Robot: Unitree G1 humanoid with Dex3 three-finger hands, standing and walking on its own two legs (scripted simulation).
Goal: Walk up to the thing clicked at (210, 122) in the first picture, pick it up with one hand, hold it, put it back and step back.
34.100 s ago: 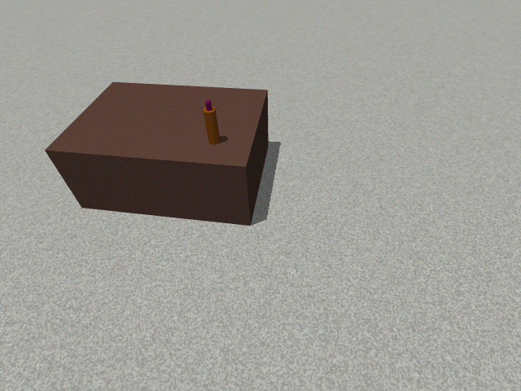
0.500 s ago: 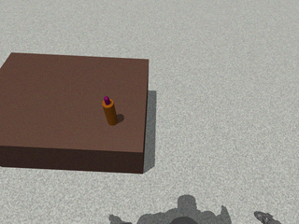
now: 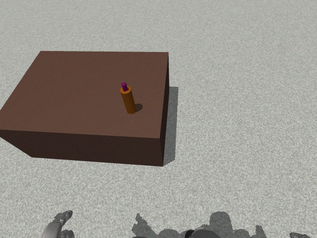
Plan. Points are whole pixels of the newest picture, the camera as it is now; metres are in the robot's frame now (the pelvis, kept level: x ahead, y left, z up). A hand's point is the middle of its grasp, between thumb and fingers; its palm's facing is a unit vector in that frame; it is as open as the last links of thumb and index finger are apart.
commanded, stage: step back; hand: left
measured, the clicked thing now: (127, 97) +0.74 +0.19 -0.27
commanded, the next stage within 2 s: none
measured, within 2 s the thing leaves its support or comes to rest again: neither
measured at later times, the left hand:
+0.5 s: hand out of the picture -0.08 +0.26 -0.16, palm faces -0.06 -0.91 -0.41, open 7.4 cm
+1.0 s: hand out of the picture -0.19 +0.23 -0.15, palm faces +0.01 -0.93 -0.35, open 7.4 cm
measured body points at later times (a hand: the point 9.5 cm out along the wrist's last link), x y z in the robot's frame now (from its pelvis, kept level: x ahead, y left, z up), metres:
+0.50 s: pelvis -0.16 -0.02 -0.01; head -0.09 -0.03 +0.43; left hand -0.08 +0.30 -0.13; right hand -0.02 -0.35 -0.12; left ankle -0.05 +0.13 -0.73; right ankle -0.20 -0.16 -0.73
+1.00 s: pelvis -0.31 -0.04 +0.00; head -0.26 -0.01 +0.45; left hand -0.19 +0.27 -0.12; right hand -0.22 -0.34 -0.11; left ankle -0.26 +0.08 -0.73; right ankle -0.34 -0.18 -0.64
